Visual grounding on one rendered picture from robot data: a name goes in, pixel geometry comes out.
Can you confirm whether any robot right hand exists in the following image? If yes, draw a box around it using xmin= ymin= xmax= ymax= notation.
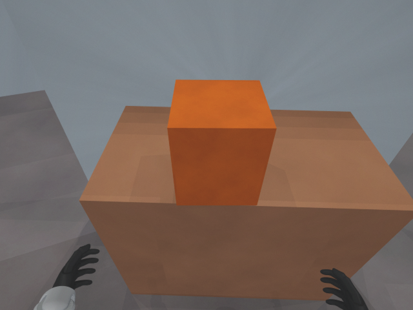
xmin=320 ymin=268 xmax=368 ymax=310

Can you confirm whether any carton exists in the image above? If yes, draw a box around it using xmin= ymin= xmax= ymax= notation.
xmin=167 ymin=79 xmax=277 ymax=205

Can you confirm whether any robot left forearm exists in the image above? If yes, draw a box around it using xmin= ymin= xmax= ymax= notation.
xmin=34 ymin=286 xmax=76 ymax=310

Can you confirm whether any robot left hand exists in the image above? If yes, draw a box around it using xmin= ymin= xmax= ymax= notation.
xmin=52 ymin=244 xmax=99 ymax=290

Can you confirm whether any pedestal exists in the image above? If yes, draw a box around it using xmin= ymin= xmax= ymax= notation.
xmin=79 ymin=106 xmax=413 ymax=301

